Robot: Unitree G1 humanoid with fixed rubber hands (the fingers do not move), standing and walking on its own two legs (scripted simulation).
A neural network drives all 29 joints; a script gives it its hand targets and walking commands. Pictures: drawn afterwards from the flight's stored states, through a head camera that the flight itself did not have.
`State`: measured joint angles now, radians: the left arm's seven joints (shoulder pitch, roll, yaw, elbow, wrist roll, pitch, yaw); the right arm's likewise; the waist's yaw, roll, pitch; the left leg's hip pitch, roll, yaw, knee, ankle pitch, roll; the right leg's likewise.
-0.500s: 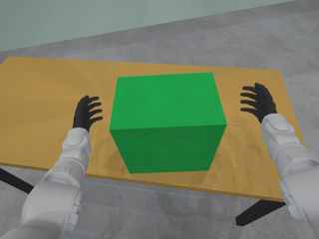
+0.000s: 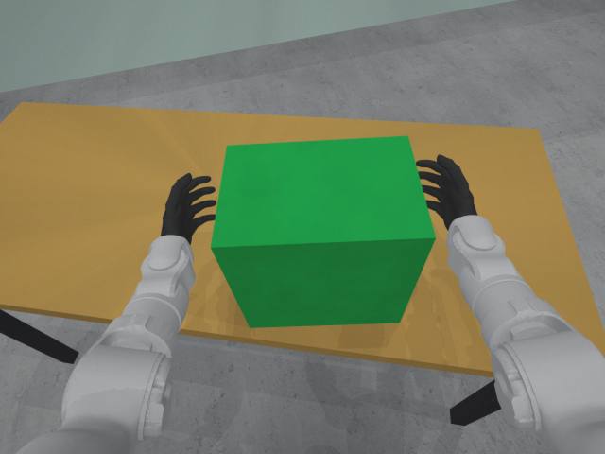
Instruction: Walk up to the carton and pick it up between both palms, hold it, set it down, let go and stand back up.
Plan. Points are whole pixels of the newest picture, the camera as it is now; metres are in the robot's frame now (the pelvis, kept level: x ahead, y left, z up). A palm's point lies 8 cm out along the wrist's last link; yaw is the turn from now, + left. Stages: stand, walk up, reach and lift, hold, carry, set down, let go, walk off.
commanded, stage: reach and lift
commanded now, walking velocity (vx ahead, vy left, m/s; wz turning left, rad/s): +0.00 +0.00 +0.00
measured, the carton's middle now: (320, 241) +0.43 +0.02 +0.00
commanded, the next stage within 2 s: none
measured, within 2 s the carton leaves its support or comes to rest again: neither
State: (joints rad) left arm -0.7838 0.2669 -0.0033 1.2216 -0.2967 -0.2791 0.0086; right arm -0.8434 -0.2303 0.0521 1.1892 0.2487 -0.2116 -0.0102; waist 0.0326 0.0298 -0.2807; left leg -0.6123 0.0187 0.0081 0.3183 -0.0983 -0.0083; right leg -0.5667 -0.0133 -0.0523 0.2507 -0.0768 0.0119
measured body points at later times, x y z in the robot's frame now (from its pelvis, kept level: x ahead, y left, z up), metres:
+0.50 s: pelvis +0.02 +0.01 +0.01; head +0.08 +0.00 +0.45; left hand +0.42 +0.20 +0.04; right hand +0.44 -0.16 +0.05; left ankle +0.00 +0.12 -0.74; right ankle +0.00 -0.13 -0.74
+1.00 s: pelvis +0.03 +0.00 +0.01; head +0.10 +0.00 +0.45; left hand +0.42 +0.20 +0.03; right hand +0.45 -0.15 +0.04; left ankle +0.00 +0.12 -0.74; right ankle +0.00 -0.13 -0.74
